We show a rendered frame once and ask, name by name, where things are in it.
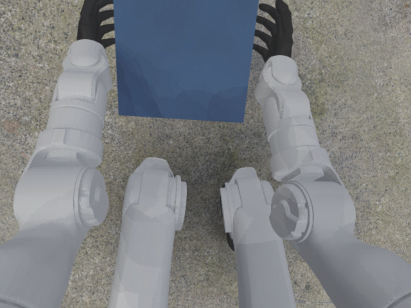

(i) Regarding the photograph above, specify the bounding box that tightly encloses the right robot upper arm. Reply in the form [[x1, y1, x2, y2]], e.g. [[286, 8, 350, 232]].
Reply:
[[269, 181, 411, 308]]

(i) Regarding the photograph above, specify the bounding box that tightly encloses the robot right forearm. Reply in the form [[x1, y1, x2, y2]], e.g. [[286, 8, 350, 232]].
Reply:
[[254, 55, 356, 212]]

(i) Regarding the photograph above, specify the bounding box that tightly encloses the left robot thigh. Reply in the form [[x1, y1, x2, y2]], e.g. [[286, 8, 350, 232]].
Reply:
[[108, 168, 187, 308]]

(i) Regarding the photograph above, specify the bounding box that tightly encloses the right robot hand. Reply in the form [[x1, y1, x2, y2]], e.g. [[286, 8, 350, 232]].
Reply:
[[253, 0, 293, 63]]

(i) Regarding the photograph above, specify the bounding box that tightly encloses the left robot upper arm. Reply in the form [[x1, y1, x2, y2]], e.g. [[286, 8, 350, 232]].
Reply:
[[0, 166, 109, 308]]

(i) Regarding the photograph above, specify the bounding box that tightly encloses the right robot thigh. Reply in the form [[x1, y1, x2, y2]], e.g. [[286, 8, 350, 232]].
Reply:
[[220, 176, 297, 308]]

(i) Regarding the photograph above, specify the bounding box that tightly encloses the left robot hand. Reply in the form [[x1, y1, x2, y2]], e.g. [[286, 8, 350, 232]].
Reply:
[[77, 0, 115, 48]]

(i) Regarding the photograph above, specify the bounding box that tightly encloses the robot left forearm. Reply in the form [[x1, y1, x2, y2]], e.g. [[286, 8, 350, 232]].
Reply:
[[13, 39, 112, 222]]

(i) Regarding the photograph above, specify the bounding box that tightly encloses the carton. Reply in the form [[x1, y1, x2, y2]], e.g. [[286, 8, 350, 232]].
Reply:
[[113, 0, 259, 123]]

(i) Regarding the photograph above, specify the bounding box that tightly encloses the robot thigh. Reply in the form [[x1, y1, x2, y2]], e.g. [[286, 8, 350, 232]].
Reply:
[[108, 168, 187, 308], [220, 176, 297, 308]]

